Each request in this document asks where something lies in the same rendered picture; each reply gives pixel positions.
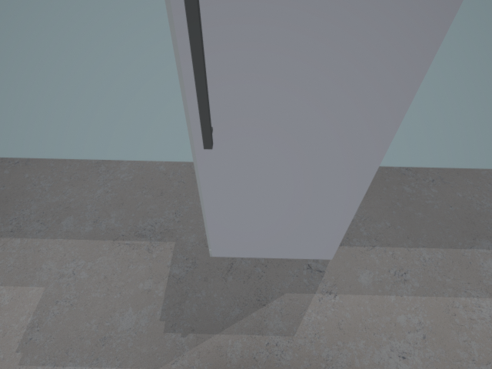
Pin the handle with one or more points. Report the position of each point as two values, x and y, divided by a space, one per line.
193 15

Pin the fridge door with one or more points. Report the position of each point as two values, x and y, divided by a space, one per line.
305 99

